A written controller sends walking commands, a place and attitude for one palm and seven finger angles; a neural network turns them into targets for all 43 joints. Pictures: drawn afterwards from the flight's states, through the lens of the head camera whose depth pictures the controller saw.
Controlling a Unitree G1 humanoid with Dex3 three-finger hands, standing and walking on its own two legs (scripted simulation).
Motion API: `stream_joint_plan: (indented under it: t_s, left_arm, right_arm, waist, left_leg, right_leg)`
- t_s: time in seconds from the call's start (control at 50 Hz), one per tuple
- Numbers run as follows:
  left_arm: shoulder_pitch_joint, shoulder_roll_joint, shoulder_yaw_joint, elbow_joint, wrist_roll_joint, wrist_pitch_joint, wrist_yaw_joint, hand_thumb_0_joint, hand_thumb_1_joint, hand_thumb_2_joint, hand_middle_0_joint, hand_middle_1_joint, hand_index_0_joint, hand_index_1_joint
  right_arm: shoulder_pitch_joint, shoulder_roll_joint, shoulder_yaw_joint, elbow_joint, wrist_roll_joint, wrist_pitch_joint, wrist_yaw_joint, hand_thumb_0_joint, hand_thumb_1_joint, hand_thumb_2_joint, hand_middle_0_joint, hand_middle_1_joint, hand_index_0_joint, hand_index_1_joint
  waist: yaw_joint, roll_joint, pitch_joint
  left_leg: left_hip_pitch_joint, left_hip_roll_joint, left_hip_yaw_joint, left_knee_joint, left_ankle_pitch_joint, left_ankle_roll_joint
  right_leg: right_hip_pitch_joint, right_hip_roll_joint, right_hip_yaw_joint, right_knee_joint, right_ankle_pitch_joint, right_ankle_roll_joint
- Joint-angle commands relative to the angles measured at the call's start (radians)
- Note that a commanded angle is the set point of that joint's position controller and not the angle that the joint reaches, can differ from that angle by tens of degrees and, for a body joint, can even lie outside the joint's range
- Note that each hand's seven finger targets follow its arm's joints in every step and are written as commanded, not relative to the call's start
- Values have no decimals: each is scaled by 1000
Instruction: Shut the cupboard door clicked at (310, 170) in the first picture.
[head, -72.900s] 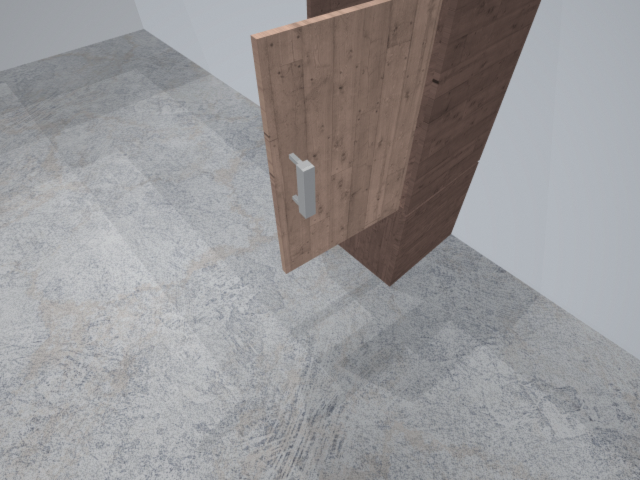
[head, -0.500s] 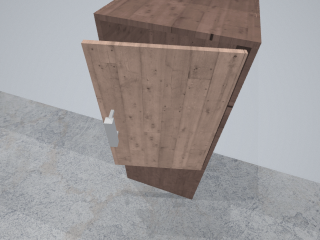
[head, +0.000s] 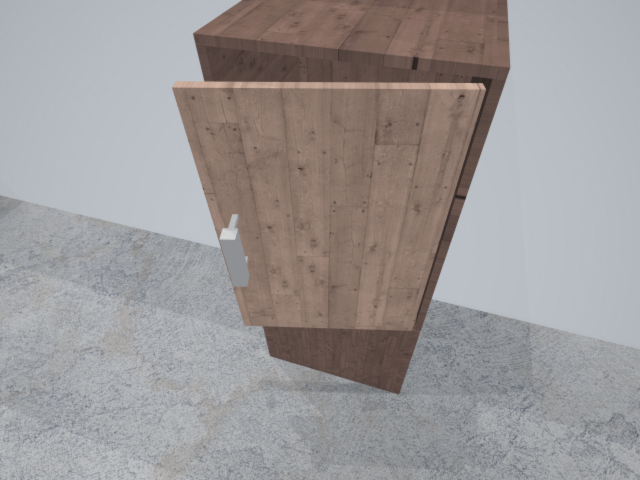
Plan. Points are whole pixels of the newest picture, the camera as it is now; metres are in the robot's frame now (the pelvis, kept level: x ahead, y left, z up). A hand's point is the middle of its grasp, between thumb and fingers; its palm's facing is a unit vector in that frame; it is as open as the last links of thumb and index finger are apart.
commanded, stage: come to a stop and stand still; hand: left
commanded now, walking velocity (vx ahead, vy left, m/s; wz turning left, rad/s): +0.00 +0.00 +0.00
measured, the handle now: (237, 250) +0.49 +0.18 -0.04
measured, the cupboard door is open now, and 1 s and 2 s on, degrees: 15 15 15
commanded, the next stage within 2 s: look again from close up in 0.22 s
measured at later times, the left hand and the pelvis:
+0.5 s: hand out of the picture +0.03 +0.16 -0.17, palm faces -0.01 -0.98 -0.19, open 7.4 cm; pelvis +0.02 -0.01 +0.01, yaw +0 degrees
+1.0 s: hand out of the picture +0.10 +0.17 -0.15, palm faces +0.13 -0.97 -0.21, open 7.4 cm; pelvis +0.03 -0.02 +0.00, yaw +0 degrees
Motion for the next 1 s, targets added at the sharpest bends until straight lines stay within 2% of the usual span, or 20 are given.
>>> stream_joint_plan:
  t_s: [0.0,0.08,0.12,0.16,0.2,0.32,0.46,0.52,0.56,0.64,0.68,0.72,0.78,0.9,0.92,0.94,0.96,0.98]
  left_arm:
    - [29,111,17,-42,-4,-19,1,0,900,900,-200,-300,-200,-300]
    - [32,118,17,-30,-5,-24,0,0,900,900,-200,-300,-200,-300]
    - [31,119,16,-19,-7,-28,1,0,900,900,-200,-300,-200,-300]
    - [29,118,15,-9,-9,-29,1,0,900,900,-200,-300,-200,-300]
    - [26,121,15,2,-8,-30,1,0,900,900,-200,-300,-200,-300]
    - [35,108,15,36,-9,-31,2,0,900,900,-200,-300,-200,-300]
    - [39,92,14,68,-10,-29,3,0,900,900,-200,-300,-200,-300]
    - [41,94,18,72,-8,-32,4,0,900,900,-200,-300,-200,-300]
    - [38,91,17,75,-9,-31,4,0,900,900,-200,-300,-200,-300]
    - [32,96,20,77,-8,-33,5,0,900,900,-200,-300,-200,-300]
    - [31,96,20,77,-7,-33,5,0,900,900,-200,-300,-200,-300]
    - [31,99,22,78,-8,-34,5,0,900,900,-200,-300,-200,-300]
    - [26,103,24,77,-7,-33,5,0,900,900,-200,-300,-200,-300]
    - [21,111,24,75,-7,-35,4,0,900,900,-200,-300,-200,-300]
    - [106,87,19,104,-1,-41,45,0,900,900,-200,-300,-200,-300]
    - [-781,706,464,-1516,-132,-336,43,0,900,900,-200,-300,-200,-300]
    - [-22,167,60,-1128,-138,-245,42,0,900,900,-218,-320,-218,-320]
    - [217,-66,5,-1092,-212,-113,41,0,900,900,-237,-340,-237,-340]
  right_arm:
    - [21,-110,-14,-46,-4,-28,-5,0,-900,-900,200,300,200,300]
    - [26,-108,-10,-24,-1,-34,-6,0,-900,-900,200,300,200,300]
    - [29,-108,-8,-10,0,-37,-7,0,-900,-900,200,300,200,300]
    - [39,-103,-5,7,1,-40,-9,0,-900,-900,200,300,200,300]
    - [35,-101,-4,20,3,-40,-10,0,-900,-900,200,300,200,300]
    - [42,-86,-2,60,4,-43,-15,0,-900,-900,200,300,200,300]
    - [39,-75,0,89,5,-44,-21,0,-900,-900,200,300,200,300]
    - [37,-72,-3,95,5,-46,-23,0,-900,-900,200,300,200,300]
    - [35,-70,-3,99,5,-44,-24,0,-900,-900,200,300,200,300]
    - [30,-74,-4,104,5,-46,-26,0,-900,-900,200,300,200,300]
    - [24,-69,-4,108,5,-45,-27,0,-900,-900,200,300,200,300]
    - [19,-76,-4,108,4,-46,-27,0,-900,-900,200,300,200,300]
    - [13,-72,-5,112,4,-44,-28,0,-900,-900,200,300,200,300]
    - [2,-83,-5,112,3,-43,-28,0,-900,-900,200,300,200,300]
    - [-49,-103,-13,49,14,-43,-20,0,-900,-900,200,300,200,300]
    - [38,-301,-48,-225,19,-239,-118,0,-900,-900,200,300,200,300]
    - [-24,-178,-15,-233,68,-304,-131,0,-900,-900,200,300,200,300]
    - [-81,-139,-16,-262,50,-344,-108,0,-900,-900,200,300,200,300]
  waist:
    - [1,-40,79]
    - [2,-36,45]
    - [-1,-63,32]
    - [-2,-42,20]
    - [-1,-49,40]
    - [1,-32,23]
    - [4,-17,23]
    - [5,-32,8]
    - [4,-29,16]
    - [3,-40,8]
    - [4,-47,26]
    - [6,-37,7]
    - [8,-41,25]
    - [7,-41,17]
    - [21,-41,42]
    - [-125,5,-379]
    - [-19,324,-533]
    - [12,294,-411]
  left_leg:
    - [-64,107,-170,-223,-178,7]
    - [-30,108,-156,-217,-114,6]
    - [-3,102,-144,-195,-58,3]
    - [17,103,-138,-190,-19,0]
    - [14,103,-132,-185,-1,-2]
    - [42,109,-125,-180,59,-4]
    - [58,112,-117,-177,83,-8]
    - [73,112,-112,-163,128,-7]
    - [76,114,-108,-164,118,-10]
    - [85,115,-108,-160,156,-10]
    - [83,117,-107,-161,159,-9]
    - [98,116,-106,-157,179,-10]
    - [93,117,-105,-161,172,-10]
    - [99,114,-105,-158,180,-15]
    - [41,133,-72,33,242,-41]
    - [369,71,-96,41,436,-8]
    - [421,50,-102,23,629,-16]
    - [323,68,-107,-15,752,-48]
  right_leg:
    - [-35,-42,77,-131,-128,-49]
    - [-11,-50,82,-139,-71,-49]
    - [-9,-58,95,-148,-51,-49]
    - [-4,-62,92,-150,-32,-48]
    - [-4,-64,90,-155,-19,-47]
    - [17,-64,86,-149,38,-46]
    - [28,-63,81,-151,69,-45]
    - [45,-67,80,-145,126,-46]
    - [38,-67,80,-149,119,-46]
    - [54,-69,78,-143,169,-48]
    - [51,-66,75,-147,177,-48]
    - [60,-70,79,-144,198,-49]
    - [61,-70,76,-152,196,-50]
    - [70,-75,80,-158,221,-51]
    - [51,-120,122,-152,481,-30]
    - [85,-9,23,48,542,-25]
    - [3,46,-37,150,310,-30]
    - [-45,47,-80,112,134,-26]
